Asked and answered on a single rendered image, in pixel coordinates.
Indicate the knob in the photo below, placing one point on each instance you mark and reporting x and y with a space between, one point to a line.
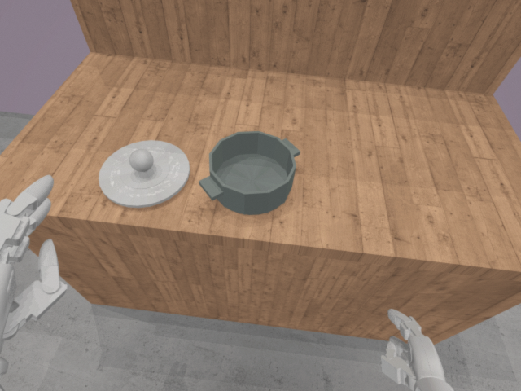
141 160

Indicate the lid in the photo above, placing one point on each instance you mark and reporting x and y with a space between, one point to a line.
128 187

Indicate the left robot hand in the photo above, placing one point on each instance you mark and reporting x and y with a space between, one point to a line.
18 220

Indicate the right robot hand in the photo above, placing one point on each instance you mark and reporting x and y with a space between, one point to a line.
416 360

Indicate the pot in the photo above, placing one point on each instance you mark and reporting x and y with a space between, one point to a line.
251 172

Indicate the table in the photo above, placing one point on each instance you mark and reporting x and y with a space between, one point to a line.
407 189

